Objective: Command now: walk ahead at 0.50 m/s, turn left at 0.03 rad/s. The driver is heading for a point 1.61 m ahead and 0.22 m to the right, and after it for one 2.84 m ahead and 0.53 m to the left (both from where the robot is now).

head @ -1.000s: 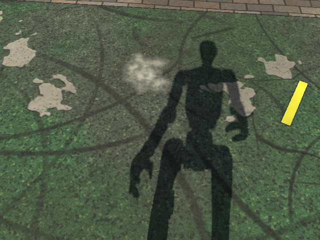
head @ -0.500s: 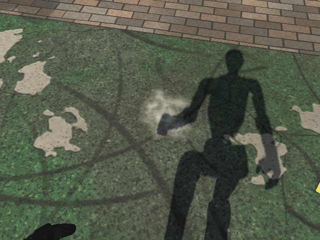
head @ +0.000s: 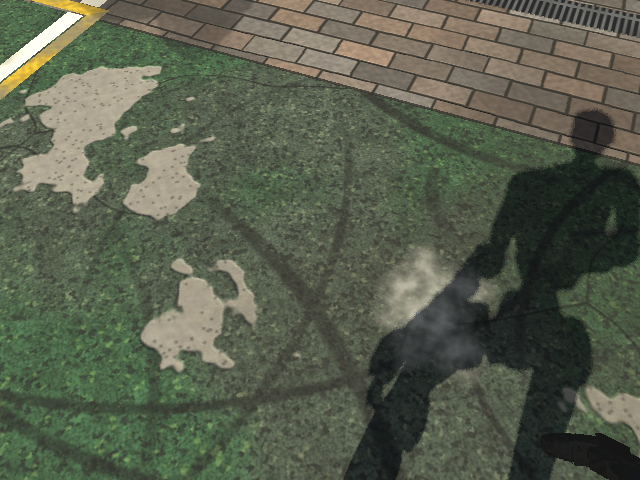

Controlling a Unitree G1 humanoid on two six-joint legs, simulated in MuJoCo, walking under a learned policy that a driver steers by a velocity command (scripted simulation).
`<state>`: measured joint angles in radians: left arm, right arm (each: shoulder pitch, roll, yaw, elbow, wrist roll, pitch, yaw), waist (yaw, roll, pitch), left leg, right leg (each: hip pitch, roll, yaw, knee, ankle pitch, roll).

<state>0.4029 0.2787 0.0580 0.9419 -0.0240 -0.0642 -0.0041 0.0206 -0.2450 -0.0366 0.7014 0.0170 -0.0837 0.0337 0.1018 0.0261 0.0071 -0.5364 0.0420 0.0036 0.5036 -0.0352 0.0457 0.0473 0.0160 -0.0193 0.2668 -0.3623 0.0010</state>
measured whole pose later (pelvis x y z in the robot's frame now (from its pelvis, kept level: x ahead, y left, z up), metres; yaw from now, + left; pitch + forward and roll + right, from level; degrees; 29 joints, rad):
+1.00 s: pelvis +0.53 -0.02 +0.01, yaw +0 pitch +2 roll -2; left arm 0.36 0.27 0.05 0.92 -0.01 -0.08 -0.01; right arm 0.06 -0.26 -0.05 0.80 0.01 -0.07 0.02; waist 0.08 0.04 0.01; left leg -0.64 0.10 -0.03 0.59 0.06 0.00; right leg 0.00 0.05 -0.05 0.21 -0.25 -0.04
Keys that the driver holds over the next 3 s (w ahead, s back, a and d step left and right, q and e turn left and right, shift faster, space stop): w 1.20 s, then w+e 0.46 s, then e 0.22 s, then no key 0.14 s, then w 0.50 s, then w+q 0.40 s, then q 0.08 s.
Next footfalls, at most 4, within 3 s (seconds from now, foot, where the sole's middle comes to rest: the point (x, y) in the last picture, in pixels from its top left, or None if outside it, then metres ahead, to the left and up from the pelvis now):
0.02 left None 0.18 0.12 -0.77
0.58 right None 0.48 -0.12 -0.77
1.12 left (317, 340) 0.78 0.12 -0.77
1.66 right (431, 255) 1.05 -0.14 -0.77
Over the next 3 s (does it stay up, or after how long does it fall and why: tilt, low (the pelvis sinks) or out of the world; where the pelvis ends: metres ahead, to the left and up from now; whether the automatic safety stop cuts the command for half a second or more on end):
stays up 1.41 -0.26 0.00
